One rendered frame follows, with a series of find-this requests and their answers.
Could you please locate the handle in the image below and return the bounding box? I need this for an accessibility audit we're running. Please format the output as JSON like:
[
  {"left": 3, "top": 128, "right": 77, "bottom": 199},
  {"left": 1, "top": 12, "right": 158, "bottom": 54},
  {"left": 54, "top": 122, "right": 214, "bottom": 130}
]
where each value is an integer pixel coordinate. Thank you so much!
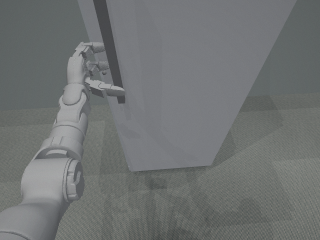
[{"left": 93, "top": 0, "right": 126, "bottom": 104}]

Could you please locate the left robot upper arm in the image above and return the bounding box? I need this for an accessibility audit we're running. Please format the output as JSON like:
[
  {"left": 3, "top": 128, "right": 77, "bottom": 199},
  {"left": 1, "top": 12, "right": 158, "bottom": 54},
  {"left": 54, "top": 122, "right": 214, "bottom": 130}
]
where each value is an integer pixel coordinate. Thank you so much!
[{"left": 0, "top": 157, "right": 85, "bottom": 240}]

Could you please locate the left robot hand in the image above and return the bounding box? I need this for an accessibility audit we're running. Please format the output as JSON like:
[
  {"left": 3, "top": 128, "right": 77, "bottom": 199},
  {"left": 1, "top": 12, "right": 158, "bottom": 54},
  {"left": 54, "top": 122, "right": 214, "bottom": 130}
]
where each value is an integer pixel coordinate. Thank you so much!
[{"left": 66, "top": 42, "right": 126, "bottom": 98}]

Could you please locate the fridge door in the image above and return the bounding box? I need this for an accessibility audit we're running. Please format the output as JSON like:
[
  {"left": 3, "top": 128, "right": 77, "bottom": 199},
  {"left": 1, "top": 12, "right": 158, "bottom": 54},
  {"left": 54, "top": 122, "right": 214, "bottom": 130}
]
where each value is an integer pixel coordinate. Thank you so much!
[{"left": 81, "top": 0, "right": 297, "bottom": 172}]

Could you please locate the left robot forearm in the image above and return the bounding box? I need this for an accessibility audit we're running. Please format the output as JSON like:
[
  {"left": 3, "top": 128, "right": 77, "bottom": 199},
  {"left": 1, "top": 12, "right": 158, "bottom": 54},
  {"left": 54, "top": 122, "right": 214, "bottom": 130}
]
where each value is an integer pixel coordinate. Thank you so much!
[{"left": 20, "top": 83, "right": 91, "bottom": 199}]

